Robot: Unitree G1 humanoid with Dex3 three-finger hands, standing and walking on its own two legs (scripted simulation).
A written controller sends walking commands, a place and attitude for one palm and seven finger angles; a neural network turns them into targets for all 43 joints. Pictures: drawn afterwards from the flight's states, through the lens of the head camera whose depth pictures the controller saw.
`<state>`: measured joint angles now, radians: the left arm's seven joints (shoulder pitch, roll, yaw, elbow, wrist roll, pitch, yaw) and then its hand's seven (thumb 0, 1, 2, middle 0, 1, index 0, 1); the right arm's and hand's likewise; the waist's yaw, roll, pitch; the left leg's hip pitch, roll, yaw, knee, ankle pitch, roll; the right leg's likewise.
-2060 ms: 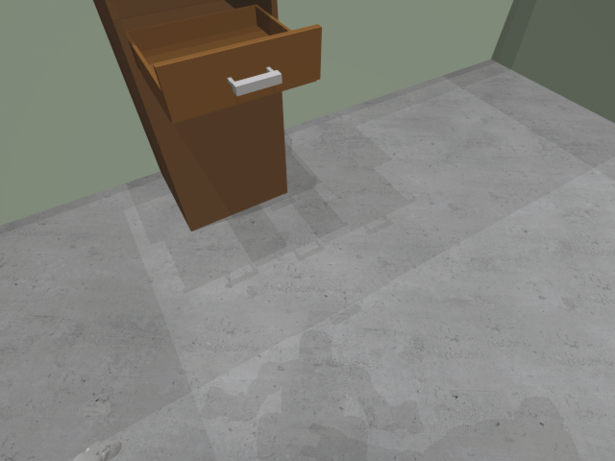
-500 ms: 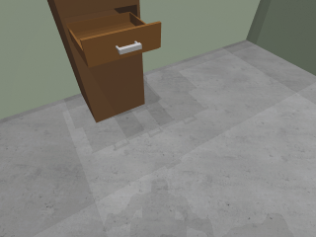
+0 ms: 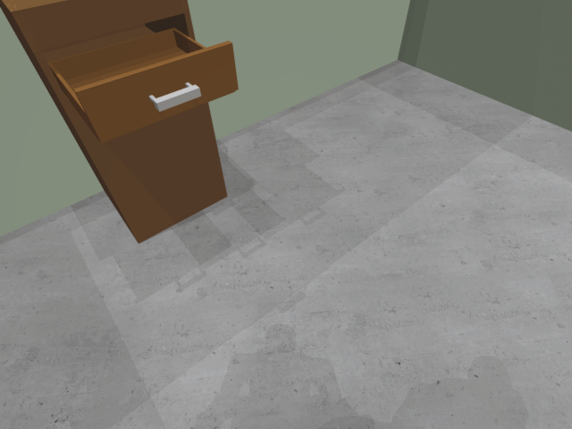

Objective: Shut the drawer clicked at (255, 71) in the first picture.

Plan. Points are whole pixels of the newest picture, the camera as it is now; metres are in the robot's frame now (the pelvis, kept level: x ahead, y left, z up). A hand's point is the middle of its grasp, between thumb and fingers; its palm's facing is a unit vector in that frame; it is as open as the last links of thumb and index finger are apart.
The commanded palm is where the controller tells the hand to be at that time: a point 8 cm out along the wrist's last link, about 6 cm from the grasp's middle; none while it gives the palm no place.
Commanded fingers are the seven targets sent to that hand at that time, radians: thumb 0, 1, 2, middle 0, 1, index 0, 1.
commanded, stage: walk to a spot facing it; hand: left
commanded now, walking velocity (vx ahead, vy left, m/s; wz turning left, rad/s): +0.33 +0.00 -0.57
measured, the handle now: (174, 94) +0.88 +0.36 +0.02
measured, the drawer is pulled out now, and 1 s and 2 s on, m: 0.30 0.30 0.30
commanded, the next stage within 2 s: turn to face it in 1.40 s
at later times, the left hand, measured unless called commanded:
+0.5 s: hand out of the picture +0.14 +0.22 -0.18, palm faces -0.06 -0.98 -0.19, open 7.4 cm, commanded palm none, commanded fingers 0.00 0.90 0.90 -0.20 -0.30 -0.20 -0.30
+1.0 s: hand (287, 223) +0.58 +0.05 -0.15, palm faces -0.57 -0.80 -0.18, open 7.4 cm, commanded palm none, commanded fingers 0.00 0.90 0.90 -0.20 -0.30 -0.20 -0.30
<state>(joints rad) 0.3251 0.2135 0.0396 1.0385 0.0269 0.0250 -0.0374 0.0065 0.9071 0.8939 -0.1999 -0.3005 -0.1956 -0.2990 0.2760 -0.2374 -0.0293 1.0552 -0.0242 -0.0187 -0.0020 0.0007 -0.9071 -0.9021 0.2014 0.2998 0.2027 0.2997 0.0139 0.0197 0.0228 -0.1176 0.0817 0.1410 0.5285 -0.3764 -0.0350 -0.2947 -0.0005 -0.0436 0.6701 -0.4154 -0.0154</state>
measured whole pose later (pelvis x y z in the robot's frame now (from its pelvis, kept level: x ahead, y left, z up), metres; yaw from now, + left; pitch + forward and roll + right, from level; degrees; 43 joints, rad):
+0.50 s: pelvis +0.18 +0.03 -0.01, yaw -13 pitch +0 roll -1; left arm 0.47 0.17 0.07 1.06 0.02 -0.04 0.01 0.01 0.90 0.89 -0.20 -0.30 -0.20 -0.30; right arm 0.07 -0.17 -0.04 0.90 -0.02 -0.06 0.02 0.00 -0.91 -0.90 0.20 0.30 0.20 0.30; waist 0.07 -0.01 0.03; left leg -0.43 0.08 0.09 0.61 -0.15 0.01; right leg -0.08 0.05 0.12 0.66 -0.49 -0.02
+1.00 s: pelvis +0.36 -0.02 +0.00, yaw -30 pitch +0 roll +0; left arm 0.04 0.20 0.07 0.91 0.04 0.02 -0.05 0.01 0.91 0.89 -0.19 -0.30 -0.19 -0.30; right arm 0.49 -0.20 -0.04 1.08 -0.04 -0.05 -0.01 0.00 -0.92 -0.90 0.20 0.30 0.20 0.30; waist -0.09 0.01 0.09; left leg 0.04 0.14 0.40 0.43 -0.42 -0.06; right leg -0.51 -0.06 -0.13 0.66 -0.23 -0.04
